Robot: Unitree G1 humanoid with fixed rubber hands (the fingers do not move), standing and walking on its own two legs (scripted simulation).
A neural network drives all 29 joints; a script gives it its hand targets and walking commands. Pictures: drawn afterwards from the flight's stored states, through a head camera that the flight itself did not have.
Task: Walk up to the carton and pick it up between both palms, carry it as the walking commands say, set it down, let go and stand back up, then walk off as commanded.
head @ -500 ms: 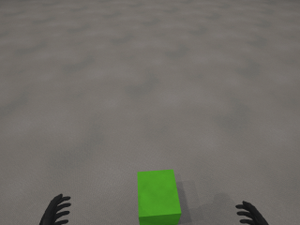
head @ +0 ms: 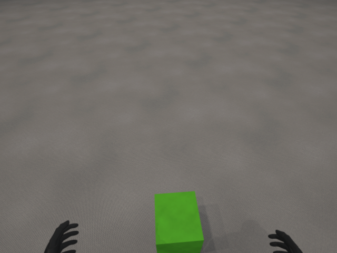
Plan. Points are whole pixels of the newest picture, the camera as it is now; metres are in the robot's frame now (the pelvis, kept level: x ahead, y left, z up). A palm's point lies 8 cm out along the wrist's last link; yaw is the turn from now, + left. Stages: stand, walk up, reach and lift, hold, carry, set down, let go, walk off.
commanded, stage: stand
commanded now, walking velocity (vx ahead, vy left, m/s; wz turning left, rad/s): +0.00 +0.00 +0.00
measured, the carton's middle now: (176, 223) +0.47 -0.06 -0.67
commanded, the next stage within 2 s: walk off in 0.90 s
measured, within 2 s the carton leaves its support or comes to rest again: neither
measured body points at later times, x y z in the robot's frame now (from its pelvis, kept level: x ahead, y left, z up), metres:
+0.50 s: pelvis -0.01 +0.00 +0.00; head -0.05 -0.01 +0.45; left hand +0.17 +0.27 -0.06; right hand +0.11 -0.30 -0.08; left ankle -0.02 +0.12 -0.73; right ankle +0.01 -0.11 -0.73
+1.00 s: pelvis -0.02 +0.00 +0.00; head -0.06 -0.01 +0.45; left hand +0.16 +0.27 -0.05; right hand +0.10 -0.31 -0.08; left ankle -0.02 +0.12 -0.73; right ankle +0.01 -0.11 -0.73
